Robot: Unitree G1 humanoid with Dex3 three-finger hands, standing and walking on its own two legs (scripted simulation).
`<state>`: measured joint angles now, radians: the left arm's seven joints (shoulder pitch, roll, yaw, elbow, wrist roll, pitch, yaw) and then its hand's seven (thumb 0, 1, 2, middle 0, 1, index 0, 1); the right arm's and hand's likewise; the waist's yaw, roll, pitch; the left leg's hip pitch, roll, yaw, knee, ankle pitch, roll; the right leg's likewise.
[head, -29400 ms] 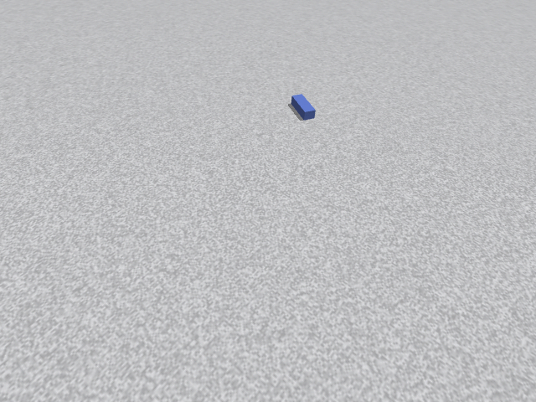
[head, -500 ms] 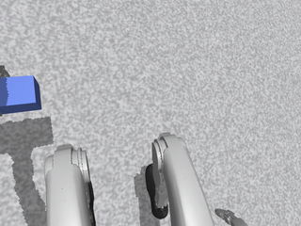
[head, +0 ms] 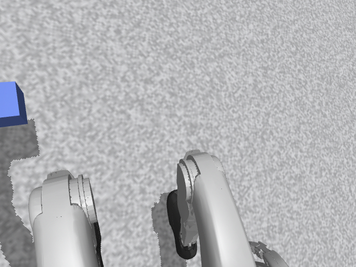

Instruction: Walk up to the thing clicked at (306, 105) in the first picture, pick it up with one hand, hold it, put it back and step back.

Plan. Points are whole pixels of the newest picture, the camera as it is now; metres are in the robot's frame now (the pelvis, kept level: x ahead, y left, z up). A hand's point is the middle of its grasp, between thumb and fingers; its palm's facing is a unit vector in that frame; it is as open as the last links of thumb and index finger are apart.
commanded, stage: lower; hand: left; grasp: from above
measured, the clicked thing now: out of the picture +0.45 +0.38 -0.21
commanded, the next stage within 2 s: rest in 0.30 s
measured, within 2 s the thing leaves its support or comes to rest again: rests again in 0.84 s
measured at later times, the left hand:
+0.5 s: hand out of the picture +0.44 +0.36 -0.24, palm faces -0.45 -0.15 -0.88, open 10.3 cm
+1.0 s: hand out of the picture +0.45 +0.36 -0.27, palm faces -0.46 -0.16 -0.88, open 10.4 cm
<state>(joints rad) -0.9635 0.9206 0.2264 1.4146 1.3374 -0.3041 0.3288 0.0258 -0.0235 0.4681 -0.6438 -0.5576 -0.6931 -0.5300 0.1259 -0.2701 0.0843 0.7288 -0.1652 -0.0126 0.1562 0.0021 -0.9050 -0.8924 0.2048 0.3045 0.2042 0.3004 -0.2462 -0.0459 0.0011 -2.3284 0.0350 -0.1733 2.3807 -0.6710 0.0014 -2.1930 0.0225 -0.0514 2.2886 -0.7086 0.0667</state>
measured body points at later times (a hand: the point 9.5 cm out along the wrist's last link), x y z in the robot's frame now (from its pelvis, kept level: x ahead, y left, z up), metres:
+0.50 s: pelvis +0.00 +0.00 -0.03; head +0.27 +0.12 +0.31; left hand +0.46 +0.36 -0.19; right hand +0.06 -0.28 -0.11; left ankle +0.07 +0.13 -0.31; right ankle +0.10 -0.14 -0.31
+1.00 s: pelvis +0.00 +0.00 -0.04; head +0.28 +0.13 +0.29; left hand +0.47 +0.36 -0.22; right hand +0.06 -0.27 -0.11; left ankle +0.07 +0.13 -0.31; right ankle +0.10 -0.14 -0.31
